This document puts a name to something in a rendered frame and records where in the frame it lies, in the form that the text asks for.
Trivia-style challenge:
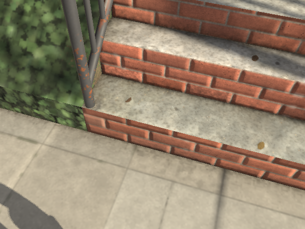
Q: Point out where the stairs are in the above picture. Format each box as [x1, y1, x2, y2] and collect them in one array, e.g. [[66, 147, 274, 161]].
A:
[[81, 0, 305, 191]]

